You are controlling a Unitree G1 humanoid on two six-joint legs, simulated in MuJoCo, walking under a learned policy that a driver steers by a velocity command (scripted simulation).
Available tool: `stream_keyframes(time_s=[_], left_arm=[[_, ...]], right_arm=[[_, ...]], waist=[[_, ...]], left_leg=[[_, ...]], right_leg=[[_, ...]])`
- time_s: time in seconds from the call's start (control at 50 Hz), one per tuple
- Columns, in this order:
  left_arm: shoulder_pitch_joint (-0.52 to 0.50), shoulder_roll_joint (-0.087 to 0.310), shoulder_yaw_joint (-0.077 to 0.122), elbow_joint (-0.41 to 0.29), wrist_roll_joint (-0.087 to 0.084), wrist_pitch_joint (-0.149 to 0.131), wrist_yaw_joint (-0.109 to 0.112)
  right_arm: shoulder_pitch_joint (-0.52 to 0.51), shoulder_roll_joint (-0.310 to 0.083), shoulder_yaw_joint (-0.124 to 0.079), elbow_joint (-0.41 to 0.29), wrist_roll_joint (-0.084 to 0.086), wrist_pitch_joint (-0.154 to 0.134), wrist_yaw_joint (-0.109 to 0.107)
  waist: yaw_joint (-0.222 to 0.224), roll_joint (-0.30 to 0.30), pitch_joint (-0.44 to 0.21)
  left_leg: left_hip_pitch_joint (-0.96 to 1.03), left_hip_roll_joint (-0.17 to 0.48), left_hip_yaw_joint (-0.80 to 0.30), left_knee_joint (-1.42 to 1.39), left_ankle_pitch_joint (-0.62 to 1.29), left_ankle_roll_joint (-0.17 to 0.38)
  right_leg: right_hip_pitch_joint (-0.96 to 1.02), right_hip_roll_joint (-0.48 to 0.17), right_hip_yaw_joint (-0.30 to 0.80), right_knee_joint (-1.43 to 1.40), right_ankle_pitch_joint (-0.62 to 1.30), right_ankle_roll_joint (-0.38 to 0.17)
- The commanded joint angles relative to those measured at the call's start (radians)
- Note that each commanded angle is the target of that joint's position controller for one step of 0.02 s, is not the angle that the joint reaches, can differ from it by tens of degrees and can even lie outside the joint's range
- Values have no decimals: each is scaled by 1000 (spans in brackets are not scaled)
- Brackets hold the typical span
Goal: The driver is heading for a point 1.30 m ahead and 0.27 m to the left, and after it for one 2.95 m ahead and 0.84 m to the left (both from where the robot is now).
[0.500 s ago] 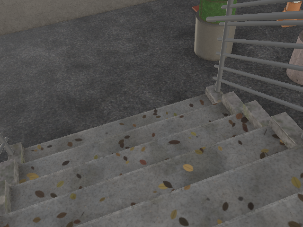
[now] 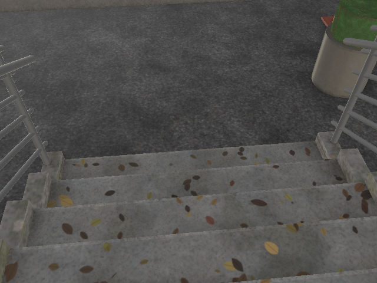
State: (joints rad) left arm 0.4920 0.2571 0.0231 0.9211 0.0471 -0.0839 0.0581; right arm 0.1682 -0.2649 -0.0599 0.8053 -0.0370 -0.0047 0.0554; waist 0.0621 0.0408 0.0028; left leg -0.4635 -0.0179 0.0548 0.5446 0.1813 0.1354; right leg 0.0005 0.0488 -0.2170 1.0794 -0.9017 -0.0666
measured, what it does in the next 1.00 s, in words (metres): goes down, turning left: left foot 0.17 m lower, then right foot 0.17 m lower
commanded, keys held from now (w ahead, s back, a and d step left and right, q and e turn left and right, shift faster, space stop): w+q+shift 0.30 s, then q+shift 0.18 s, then shift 0.26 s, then e+shift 0.26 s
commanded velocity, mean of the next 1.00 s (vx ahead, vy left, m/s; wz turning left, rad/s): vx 0.51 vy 0.00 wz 0.52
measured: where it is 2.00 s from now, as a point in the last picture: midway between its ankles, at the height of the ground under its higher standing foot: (194, 239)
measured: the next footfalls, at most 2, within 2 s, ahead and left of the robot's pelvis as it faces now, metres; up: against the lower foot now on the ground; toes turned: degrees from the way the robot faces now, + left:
left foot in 0.04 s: +0.14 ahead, +0.06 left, -0.17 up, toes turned +4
right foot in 0.42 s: +0.49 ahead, -0.08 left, -0.34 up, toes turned +25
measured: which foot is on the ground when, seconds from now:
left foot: up 0.00-0.02, down 0.04-0.42, up 0.44-0.86, down 0.88-1.00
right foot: down 0.00-0.02, up 0.04-0.40, down 0.42-0.88, up 0.90-1.00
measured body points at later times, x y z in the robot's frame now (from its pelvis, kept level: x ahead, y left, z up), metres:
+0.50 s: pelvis +0.40 +0.01 -0.22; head +0.39 +0.00 +0.23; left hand +0.38 +0.29 -0.33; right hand +0.57 -0.23 -0.35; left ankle +0.23 +0.06 -0.68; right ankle +0.46 -0.09 -0.95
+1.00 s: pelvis +0.60 +0.16 -0.39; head +0.60 +0.19 +0.05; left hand +0.39 +0.30 -0.55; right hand +0.83 +0.04 -0.52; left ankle +0.65 +0.27 -1.12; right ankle +0.57 -0.03 -0.87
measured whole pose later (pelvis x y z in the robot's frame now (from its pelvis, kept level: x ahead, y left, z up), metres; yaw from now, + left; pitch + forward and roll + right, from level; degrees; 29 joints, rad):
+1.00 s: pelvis +0.60 +0.16 -0.39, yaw +30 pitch -2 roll -3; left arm 0.50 0.18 0.03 0.96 0.00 0.03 0.05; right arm 0.13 -0.17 -0.02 0.90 -0.01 -0.02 0.01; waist 0.11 0.01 0.09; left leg -0.39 0.04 0.09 0.55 -0.11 0.12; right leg -0.54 0.04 0.03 1.87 -0.76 -0.03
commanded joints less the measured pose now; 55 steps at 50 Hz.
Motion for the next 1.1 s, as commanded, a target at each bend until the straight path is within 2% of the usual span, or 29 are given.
stream_keyframes(time_s=[0.02,0.04,0.06,0.08,0.1,0.12,0.16,0.18,0.22,0.26,0.36,0.4,0.42,0.44,0.46,0.48,0.52,0.58,0.62,0.66,0.72,0.76,0.82,0.86,0.9,0.92,0.94,1.0,1.1], left_arm=[[43,142,25,7,7,18,20],[-148,117,29,-10,22,16,8],[-186,29,4,-116,9,5,-1],[-211,84,0,-203,-30,-6,-9],[-232,126,0,-204,-16,-19,-11],[-218,186,22,-152,11,-14,-18],[-235,131,18,-133,45,20,-26],[-342,110,13,-193,36,40,-44],[-133,73,10,-94,31,48,-64],[-235,108,21,-119,2,8,-84],[-288,13,0,-172,-32,-4,-67],[163,74,29,-47,-24,-21,-37],[255,127,50,-32,-33,-17,-26],[179,166,56,-49,-5,-24,-39],[130,178,50,-92,1,-22,-64],[127,87,32,-117,-22,-21,-83],[123,87,26,-92,-34,-30,-79],[-124,103,15,-94,-20,-26,-43],[-171,146,21,-91,-28,-27,-34],[-49,70,8,-49,-67,-31,-37],[254,62,11,43,-3,-13,-13],[179,30,3,29,18,8,7],[120,40,5,43,-26,38,-13],[141,73,16,56,-42,47,-29],[324,-17,28,101,-103,64,-15],[343,4,21,63,-136,66,9],[232,40,24,37,-97,79,15],[-20,56,36,-90,-2,129,-11],[-273,-37,17,-272,-14,206,-15]], right_arm=[[320,-130,-36,65,-15,-6,-21],[502,-177,-63,110,2,-7,-20],[453,-242,-63,109,50,0,-22],[472,-261,-67,80,65,-3,-32],[424,-263,-78,64,53,8,-64],[345,-181,-56,68,35,4,-67],[233,-93,-9,50,25,-29,-66],[159,-90,5,26,45,-40,-74],[149,-157,-23,44,16,-56,-69],[139,-67,-5,60,55,-83,-78],[239,-98,-7,64,16,-35,-90],[55,-154,-21,31,4,-23,-99],[33,-139,-33,10,5,-25,-97],[145,-48,-22,-35,67,-23,-107],[297,14,2,-88,98,-25,-130],[222,-20,-1,-42,39,-8,-132],[10,-43,-18,-93,-40,12,-113],[-28,-8,10,-168,15,31,-63],[169,-18,-13,-27,-12,53,-48],[69,-24,-16,-10,-23,44,-45],[-314,5,0,-96,-33,-11,-56],[-337,20,24,-98,28,-55,-33],[-99,20,28,31,49,-44,-9],[143,-41,8,150,-1,-40,-25],[346,-171,-14,186,-29,-42,-16],[344,-164,-19,161,11,-33,-11],[245,-107,-5,102,47,-25,-14],[95,-96,3,12,30,-27,-82],[59,-49,27,9,20,-31,-148]], waist=[[-166,-74,34],[-332,88,-10],[-212,243,-84],[-237,135,-291],[-234,20,-299],[-155,-122,-121],[-54,-154,78],[-15,-164,157],[31,38,41],[4,-26,29],[-100,58,72],[192,42,-73],[257,-137,-20],[93,-201,-45],[-29,-369,-188],[30,-168,-120],[32,-95,52],[-149,-239,188],[-208,-223,14],[-129,-74,42],[101,-139,125],[87,-68,114],[5,-58,99],[-83,20,29],[-85,98,-192],[-97,111,-378],[-101,29,-361],[-58,77,-176],[4,116,6]], left_leg=[[460,-6,5,-44,-223,103],[654,37,-85,-108,-111,215],[916,146,-242,311,406,208],[1158,272,-553,180,416,381],[1059,369,-721,-82,-59,413],[808,338,-712,-110,-400,360],[390,242,-654,2,-351,299],[11,122,-508,-125,-414,244],[-196,53,-440,-97,-139,222],[-190,-73,-356,69,-505,127],[-109,-125,-409,385,-385,59],[-112,-134,-335,936,-132,20],[-208,-227,-223,1283,-504,-13],[-488,-237,-178,1629,-1024,-32],[-632,-106,-155,1622,-1015,-45],[-678,-34,-145,1492,-854,-38],[-737,-39,-148,1390,-696,-32],[-349,52,-195,654,-301,-85],[-49,29,-137,775,-75,-74],[-172,20,-115,665,78,-37],[-652,-15,-123,385,3,-34],[-328,28,-81,-46,261,-69],[184,79,-68,-185,462,-79],[466,70,1,-341,526,-98],[983,356,-138,133,1323,-77],[1049,556,-266,209,1413,49],[888,519,-251,119,980,59],[382,502,-206,-135,222,163],[-14,453,-120,-183,-335,104]], right_leg=[[-346,-264,188,434,1389,-24],[-579,-75,50,1043,694,3],[-1013,-20,132,1241,148,13],[-1212,-12,240,1088,214,67],[-1226,-51,282,885,305,88],[-1168,-140,339,666,310,75],[-1104,-175,361,404,431,95],[-824,-171,315,40,618,140],[-400,-116,206,64,982,115],[-361,-126,260,-288,1511,76],[-138,41,201,-496,1366,82],[187,-53,282,-614,1511,60],[276,-148,272,-832,1550,42],[465,-365,389,-485,2045,20],[576,-571,557,-259,2361,-33],[416,-506,508,-379,1952,-11],[93,-419,453,-470,1591,-53],[-540,-407,428,-636,1313,-81],[-588,-386,386,-532,1387,-102],[-411,-306,283,-426,1173,-36],[94,-282,355,-340,1078,-61],[-60,-237,281,-342,878,-53],[-292,-181,288,-215,689,-63],[-315,-95,253,108,722,-50],[-711,69,244,720,-221,2],[-801,35,288,917,-210,40],[-819,-26,288,850,-50,41],[-795,-33,189,902,350,50],[-900,-43,235,832,613,110]])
